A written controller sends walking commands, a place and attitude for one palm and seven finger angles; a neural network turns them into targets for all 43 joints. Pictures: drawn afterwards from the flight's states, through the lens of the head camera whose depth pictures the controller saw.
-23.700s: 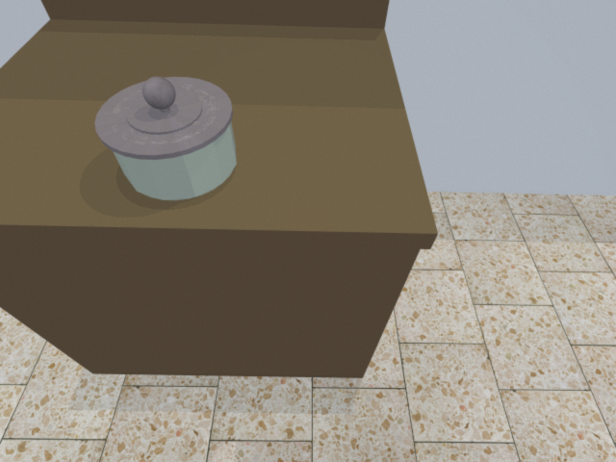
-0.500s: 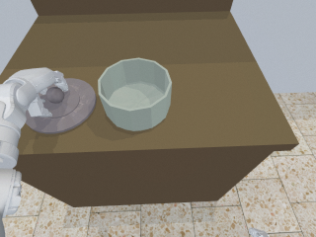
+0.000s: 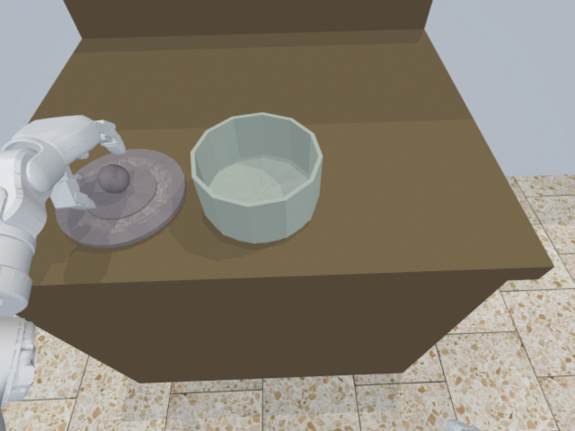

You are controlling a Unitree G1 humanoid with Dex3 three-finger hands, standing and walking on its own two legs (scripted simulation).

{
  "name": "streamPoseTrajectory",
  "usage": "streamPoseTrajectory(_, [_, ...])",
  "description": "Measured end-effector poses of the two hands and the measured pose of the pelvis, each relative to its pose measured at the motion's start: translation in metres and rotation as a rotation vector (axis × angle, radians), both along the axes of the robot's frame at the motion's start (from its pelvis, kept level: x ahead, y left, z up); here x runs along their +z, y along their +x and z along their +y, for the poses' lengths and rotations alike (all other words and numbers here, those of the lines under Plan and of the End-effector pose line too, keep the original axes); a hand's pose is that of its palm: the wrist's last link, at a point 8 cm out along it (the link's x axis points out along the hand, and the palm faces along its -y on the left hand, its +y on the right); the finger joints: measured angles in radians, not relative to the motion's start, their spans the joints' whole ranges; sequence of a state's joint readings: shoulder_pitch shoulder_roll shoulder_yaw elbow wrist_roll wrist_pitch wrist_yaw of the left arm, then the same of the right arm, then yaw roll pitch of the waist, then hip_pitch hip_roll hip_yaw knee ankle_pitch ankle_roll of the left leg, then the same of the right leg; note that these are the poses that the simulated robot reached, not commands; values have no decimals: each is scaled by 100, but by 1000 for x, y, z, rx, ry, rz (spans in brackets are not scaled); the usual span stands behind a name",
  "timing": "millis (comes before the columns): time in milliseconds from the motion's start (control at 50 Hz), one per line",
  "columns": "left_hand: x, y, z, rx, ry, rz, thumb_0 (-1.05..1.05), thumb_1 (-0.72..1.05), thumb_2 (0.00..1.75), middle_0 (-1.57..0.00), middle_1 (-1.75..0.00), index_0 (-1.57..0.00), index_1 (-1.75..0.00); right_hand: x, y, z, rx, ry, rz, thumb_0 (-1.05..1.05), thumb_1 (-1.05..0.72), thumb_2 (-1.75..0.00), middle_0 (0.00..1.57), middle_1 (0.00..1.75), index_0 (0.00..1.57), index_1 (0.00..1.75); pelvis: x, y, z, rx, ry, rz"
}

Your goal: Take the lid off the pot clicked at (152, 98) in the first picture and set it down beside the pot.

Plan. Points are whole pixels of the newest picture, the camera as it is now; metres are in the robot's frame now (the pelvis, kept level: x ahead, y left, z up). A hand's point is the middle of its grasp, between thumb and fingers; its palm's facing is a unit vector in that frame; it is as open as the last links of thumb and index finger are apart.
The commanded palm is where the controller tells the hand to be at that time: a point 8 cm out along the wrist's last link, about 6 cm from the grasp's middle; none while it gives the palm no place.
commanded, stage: raise the empty hand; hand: left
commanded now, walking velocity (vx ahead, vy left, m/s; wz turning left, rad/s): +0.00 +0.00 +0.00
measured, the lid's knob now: (113, 178) +0.46 +0.27 +0.08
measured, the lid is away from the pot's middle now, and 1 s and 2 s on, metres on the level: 0.22 0.22 0.22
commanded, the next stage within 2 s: draw the hand back to the body in 1.08 s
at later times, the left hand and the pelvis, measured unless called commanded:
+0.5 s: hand (54, 145) +0.43 +0.29 +0.17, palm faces -0.28 -0.05 -0.96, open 11.0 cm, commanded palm +0.42 +0.29 +0.25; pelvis -0.01 +0.00 +0.00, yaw +1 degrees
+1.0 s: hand (37, 103) +0.44 +0.28 +0.23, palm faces -0.22 -0.05 -0.97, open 11.0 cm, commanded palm +0.42 +0.29 +0.30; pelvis -0.01 -0.01 +0.00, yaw +0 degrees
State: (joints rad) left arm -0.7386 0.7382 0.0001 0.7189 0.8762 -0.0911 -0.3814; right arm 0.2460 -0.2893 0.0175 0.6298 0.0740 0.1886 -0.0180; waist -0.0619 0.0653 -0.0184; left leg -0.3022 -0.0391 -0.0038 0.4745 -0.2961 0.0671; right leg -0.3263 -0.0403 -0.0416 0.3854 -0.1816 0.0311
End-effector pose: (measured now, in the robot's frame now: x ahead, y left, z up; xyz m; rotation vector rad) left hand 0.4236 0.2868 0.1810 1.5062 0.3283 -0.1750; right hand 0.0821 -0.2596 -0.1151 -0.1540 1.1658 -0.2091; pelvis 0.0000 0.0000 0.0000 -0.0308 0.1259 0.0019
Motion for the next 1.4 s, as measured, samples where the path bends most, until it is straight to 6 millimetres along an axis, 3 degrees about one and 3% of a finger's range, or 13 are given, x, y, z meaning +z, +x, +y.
streamPoseTrajectory(260, [25, -6, 6, 44, 17, -5, 0, -14, 93, -51, -57, -51, -57, 7, 18, 2, 36, 0, -64, 1, -90, -90, 20, 29, 20, 30, 1, -5, 0, 10, 0, -19])
streamPoseTrajectory(500, [51, 4, 6, 65, 30, -29, 0, -14, 93, -51, -57, -51, -57, 8, 5, -3, 22, -14, -41, 1, -90, -90, 20, 29, 20, 30, 2, -6, -1, 12, 1, -20])
streamPoseTrajectory(660, [70, 9, -6, 55, 31, -57, 0, -14, 93, -51, -57, -51, -57, 4, -2, -4, 14, 1, -26, 1, -90, -90, 20, 29, 20, 30, 2, -5, -1, 8, 4, -23])
streamPoseTrajectory(1040, [111, 7, -5, 128, 42, -101, 0, -14, 93, -51, -57, -51, -57, 8, 8, -11, 26, 1, -65, 1, -90, -90, 20, 29, 20, 30, 3, -6, -9, 9, 7, -26])
streamPoseTrajectory(1400, [101, -4, -7, 111, 39, -92, 0, -14, 93, -51, -57, -51, -57, 10, 13, -12, 31, 12, -88, 1, -90, -90, 20, 29, 20, 30, 2, -8, -12, 0, 9, -32])
